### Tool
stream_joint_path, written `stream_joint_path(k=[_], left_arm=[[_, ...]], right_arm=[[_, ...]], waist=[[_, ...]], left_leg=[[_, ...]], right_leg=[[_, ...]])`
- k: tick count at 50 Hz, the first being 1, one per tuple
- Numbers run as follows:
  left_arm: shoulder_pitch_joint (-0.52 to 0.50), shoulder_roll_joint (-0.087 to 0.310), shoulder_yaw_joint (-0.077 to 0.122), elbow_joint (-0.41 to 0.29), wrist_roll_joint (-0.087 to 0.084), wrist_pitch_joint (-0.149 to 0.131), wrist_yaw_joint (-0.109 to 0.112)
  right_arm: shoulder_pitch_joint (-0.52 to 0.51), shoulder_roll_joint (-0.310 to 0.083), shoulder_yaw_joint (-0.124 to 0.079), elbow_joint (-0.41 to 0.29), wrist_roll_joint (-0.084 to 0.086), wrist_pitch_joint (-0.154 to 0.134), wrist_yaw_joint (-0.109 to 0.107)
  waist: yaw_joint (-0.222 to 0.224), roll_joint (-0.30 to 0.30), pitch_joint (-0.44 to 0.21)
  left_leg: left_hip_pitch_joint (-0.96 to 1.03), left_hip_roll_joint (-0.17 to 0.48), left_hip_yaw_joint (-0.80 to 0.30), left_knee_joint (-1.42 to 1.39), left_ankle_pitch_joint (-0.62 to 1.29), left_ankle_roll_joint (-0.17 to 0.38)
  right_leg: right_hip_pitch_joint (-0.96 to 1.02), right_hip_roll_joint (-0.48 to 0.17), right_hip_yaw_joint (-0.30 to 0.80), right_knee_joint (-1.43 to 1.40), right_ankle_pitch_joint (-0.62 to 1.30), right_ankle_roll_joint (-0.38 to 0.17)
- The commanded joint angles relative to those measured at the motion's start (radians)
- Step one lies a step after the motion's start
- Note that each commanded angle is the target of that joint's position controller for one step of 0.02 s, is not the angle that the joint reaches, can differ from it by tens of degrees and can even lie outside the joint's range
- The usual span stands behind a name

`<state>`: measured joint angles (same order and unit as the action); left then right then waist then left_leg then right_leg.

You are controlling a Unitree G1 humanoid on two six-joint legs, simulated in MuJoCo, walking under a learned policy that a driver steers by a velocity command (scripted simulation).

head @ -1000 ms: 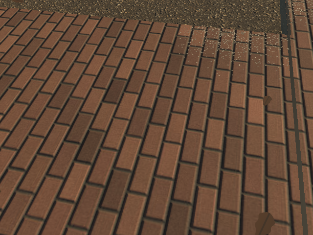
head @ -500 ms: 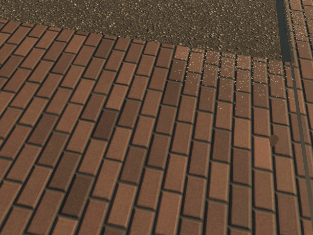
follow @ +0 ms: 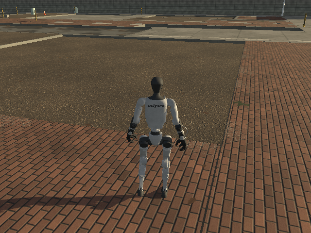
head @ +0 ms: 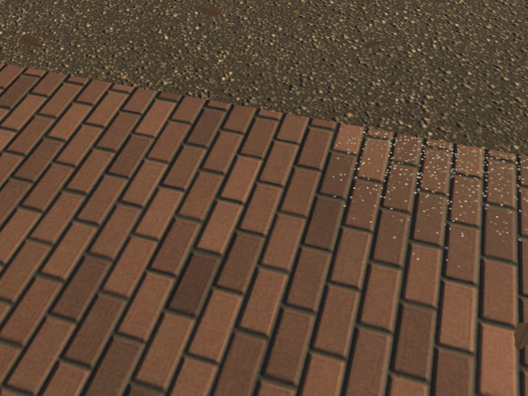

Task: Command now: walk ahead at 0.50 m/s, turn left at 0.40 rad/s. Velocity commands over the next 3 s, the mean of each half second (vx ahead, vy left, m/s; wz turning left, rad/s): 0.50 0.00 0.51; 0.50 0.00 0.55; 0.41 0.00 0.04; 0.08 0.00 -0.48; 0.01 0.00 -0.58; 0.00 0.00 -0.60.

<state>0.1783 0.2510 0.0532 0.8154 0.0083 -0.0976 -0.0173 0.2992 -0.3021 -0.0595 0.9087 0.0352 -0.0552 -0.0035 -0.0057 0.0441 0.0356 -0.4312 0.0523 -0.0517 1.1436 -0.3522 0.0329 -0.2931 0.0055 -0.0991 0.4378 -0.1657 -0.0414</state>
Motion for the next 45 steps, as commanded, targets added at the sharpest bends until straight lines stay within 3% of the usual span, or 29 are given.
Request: stream_joint_path(k=[1, 4, 7, 13, 16, 17, 18, 19, 20, 21, 22, 23, 24, 25, 26, 28, 30, 34, 38, 41, 42, 43, 44, 45], left_arm=[[0.011, 0.097, 0.027, -0.020, 0.006, -0.024, 0.005], [0.017, 0.127, 0.038, 0.004, 0.010, -0.027, 0.016], [0.024, 0.147, 0.043, 0.017, 0.009, -0.019, 0.027], [0.110, 0.191, 0.060, 0.057, -0.016, 0.015, 0.037], [0.092, 0.225, 0.071, 0.055, -0.030, 0.039, 0.042], [0.079, 0.239, 0.075, 0.050, -0.034, 0.047, 0.045], [0.059, 0.246, 0.076, 0.045, -0.039, 0.056, 0.046], [0.056, 0.230, 0.068, 0.038, -0.035, 0.055, 0.047], [0.127, 0.106, 0.032, -0.003, 0.011, 0.040, 0.040], [0.121, 0.079, 0.011, -0.033, -0.003, -0.004, 0.026], [-0.014, 0.162, 0.031, -0.059, -0.048, -0.034, 0.013], [-0.050, 0.160, 0.029, -0.074, -0.057, -0.050, 0.011], [-0.042, 0.156, 0.032, -0.056, -0.033, -0.054, 0.020], [-0.024, 0.169, 0.041, -0.046, -0.013, -0.046, 0.025], [-0.008, 0.171, 0.045, -0.042, -0.008, -0.032, 0.024], [-0.008, 0.145, 0.042, -0.047, 0.003, -0.010, 0.025], [-0.072, 0.122, 0.035, -0.071, 0.008, -0.001, 0.028], [-0.213, 0.089, 0.019, -0.114, -0.002, -0.007, 0.016], [-0.284, 0.116, 0.021, -0.149, -0.016, -0.022, -0.001], [-0.246, 0.153, 0.033, -0.146, -0.018, -0.038, -0.011], [-0.190, 0.164, 0.040, -0.132, -0.018, -0.043, -0.010], [-0.088, 0.190, 0.055, -0.105, -0.010, -0.049, -0.004], [0.061, 0.238, 0.069, -0.089, 0.008, -0.051, 0.003], [0.177, 0.323, 0.089, -0.055, 0.020, -0.039, 0.004]], right_arm=[[0.017, -0.050, -0.024, -0.063, 0.003, 0.013, -0.002], [-0.038, -0.036, -0.025, -0.098, -0.006, 0.031, -0.001], [-0.106, -0.023, -0.020, -0.125, -0.011, 0.024, 0.015], [-0.287, -0.009, -0.006, -0.214, -0.015, 0.020, 0.051], [-0.261, -0.044, -0.024, -0.239, -0.014, 0.026, 0.063], [-0.201, -0.068, -0.038, -0.232, -0.012, 0.030, 0.063], [-0.080, -0.106, -0.061, -0.206, -0.008, 0.032, 0.059], [0.090, -0.171, -0.097, -0.161, -0.006, 0.038, 0.043], [0.138, -0.286, -0.124, -0.144, -0.001, 0.043, 0.022], [0.120, -0.282, -0.109, -0.187, -0.010, 0.023, 0.032], [0.106, -0.199, -0.084, -0.186, -0.018, 0.007, 0.040], [0.060, -0.168, -0.075, -0.186, -0.018, -0.006, 0.040], [-0.013, -0.133, -0.064, -0.198, -0.016, -0.011, 0.038], [-0.064, -0.102, -0.054, -0.214, -0.022, -0.012, 0.034], [-0.084, -0.092, -0.049, -0.227, -0.030, -0.012, 0.029], [-0.071, -0.110, -0.053, -0.227, -0.025, -0.016, 0.017], [-0.035, -0.138, -0.060, -0.220, -0.022, -0.016, 0.002], [0.017, -0.142, -0.061, -0.207, -0.017, -0.004, -0.014], [0.071, -0.138, -0.062, -0.183, -0.010, 0.004, -0.016], [0.069, -0.136, -0.063, -0.183, -0.013, 0.015, -0.025], [0.056, -0.131, -0.062, -0.188, -0.014, 0.019, -0.026], [0.043, -0.105, -0.052, -0.198, -0.016, 0.019, -0.023], [0.038, -0.053, -0.031, -0.219, -0.029, 0.016, -0.018], [0.190, 0.022, -0.010, -0.238, -0.009, 0.005, -0.017]], waist=[[0.004, -0.143, -0.045], [-0.001, -0.108, -0.004], [0.015, -0.098, 0.016], [0.077, -0.072, 0.068], [0.029, -0.111, 0.022], [-0.011, -0.129, -0.021], [-0.084, -0.125, -0.084], [-0.168, -0.084, -0.169], [-0.101, 0.169, -0.236], [-0.073, 0.171, -0.392], [-0.123, 0.055, -0.304], [-0.095, 0.025, -0.189], [-0.046, -0.041, -0.121], [-0.008, -0.026, -0.093], [0.013, -0.008, -0.087], [0.024, -0.011, -0.077], [0.009, -0.012, -0.051], [-0.047, 0.033, -0.025], [-0.074, 0.048, -0.015], [-0.044, 0.079, -0.024], [-0.013, 0.095, -0.040], [0.040, 0.088, -0.099], [0.105, 0.011, -0.237], [0.050, -0.304, -0.374]], left_leg=[[-0.171, 0.094, -0.054, 0.005, 0.089, -0.010], [-0.244, 0.099, -0.061, -0.085, 0.192, -0.028], [-0.242, 0.088, -0.027, -0.266, 0.342, -0.031], [-0.265, 0.057, 0.074, -0.480, 0.355, 0.009], [-0.168, -0.009, 0.141, -0.501, 0.221, 0.059], [-0.081, -0.047, 0.168, -0.494, 0.169, 0.081], [0.079, -0.090, 0.185, -0.528, 0.169, 0.111], [0.354, -0.109, 0.137, -0.591, 0.217, 0.152], [0.686, 0.130, -0.292, -0.620, 0.179, 0.280], [0.841, 0.284, -0.791, -0.813, -0.026, 0.423], [0.794, 0.269, -0.704, -0.878, -0.012, 0.356], [0.662, 0.234, -0.563, -0.876, 0.057, 0.318], [0.514, 0.187, -0.446, -0.874, 0.165, 0.282], [0.404, 0.152, -0.366, -0.886, 0.264, 0.264], [0.339, 0.130, -0.333, -0.906, 0.316, 0.258], [0.271, 0.109, -0.277, -0.925, 0.414, 0.263], [0.237, 0.087, -0.232, -0.933, 0.451, 0.253], [0.193, 0.031, -0.188, -0.920, 0.331, 0.192], [0.252, 0.065, -0.267, -0.860, 0.259, 0.174], [0.328, 0.099, -0.350, -0.768, 0.290, 0.158], [0.330, 0.091, -0.360, -0.726, 0.332, 0.147], [0.306, 0.042, -0.336, -0.623, 0.393, 0.120], [0.193, -0.018, -0.265, -0.368, 0.308, 0.083], [-0.163, -0.171, -0.131, -0.023, -0.153, 0.002]], right_leg=[[0.168, -0.271, 0.226, -0.285, 0.098, -0.132], [0.162, -0.271, 0.120, -0.316, 0.184, -0.142], [0.181, -0.246, 0.016, -0.328, 0.217, -0.126], [0.345, -0.290, -0.083, -0.284, 0.313, -0.108], [0.419, -0.305, -0.121, -0.141, 0.681, -0.077], [0.423, -0.301, -0.131, -0.039, 0.832, -0.066], [0.387, -0.279, -0.148, 0.131, 0.892, -0.047], [0.236, -0.236, -0.159, 0.381, 0.748, -0.006], [-0.174, -0.103, -0.146, 0.748, -0.010, 0.057], [-0.405, 0.048, 0.106, 0.949, -0.459, 0.069], [-0.512, -0.011, 0.192, 0.970, -0.385, 0.043], [-0.526, -0.055, 0.182, 0.901, -0.290, 0.020], [-0.465, -0.097, 0.181, 0.811, -0.221, 0.021], [-0.387, -0.123, 0.186, 0.737, -0.173, 0.029], [-0.330, -0.133, 0.187, 0.704, -0.145, 0.039], [-0.301, -0.127, 0.167, 0.620, -0.106, 0.072], [-0.324, -0.109, 0.154, 0.496, -0.011, 0.102], [-0.261, -0.049, 0.148, 0.197, 0.230, 0.113], [-0.222, -0.020, 0.170, 0.073, 0.258, 0.094], [-0.176, -0.014, 0.184, 0.034, 0.142, 0.061], [-0.106, -0.008, 0.168, 0.013, 0.115, 0.042], [0.050, -0.016, 0.161, -0.016, 0.124, 0.011], [0.311, -0.158, 0.289, 0.017, 0.075, -0.050], [0.664, -0.392, 0.741, -0.049, -0.092, -0.220]])
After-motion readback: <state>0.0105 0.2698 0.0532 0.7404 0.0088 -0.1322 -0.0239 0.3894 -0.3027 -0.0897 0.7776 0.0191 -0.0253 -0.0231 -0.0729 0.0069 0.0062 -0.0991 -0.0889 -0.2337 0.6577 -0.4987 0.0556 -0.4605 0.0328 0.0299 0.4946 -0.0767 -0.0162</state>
